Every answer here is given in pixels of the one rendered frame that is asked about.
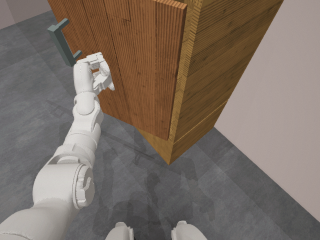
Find handle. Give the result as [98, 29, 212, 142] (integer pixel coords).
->
[47, 18, 82, 67]

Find robot left hand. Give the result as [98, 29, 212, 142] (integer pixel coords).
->
[73, 52, 115, 95]

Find left robot upper arm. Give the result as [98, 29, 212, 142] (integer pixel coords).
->
[0, 163, 95, 240]

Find robot right shin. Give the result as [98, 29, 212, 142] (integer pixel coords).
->
[176, 220, 187, 227]

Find cupboard door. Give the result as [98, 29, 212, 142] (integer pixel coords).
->
[47, 0, 188, 141]

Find robot left forearm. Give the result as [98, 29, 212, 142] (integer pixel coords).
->
[32, 92, 104, 203]

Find left robot thigh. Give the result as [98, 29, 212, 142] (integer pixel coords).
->
[105, 226, 134, 240]

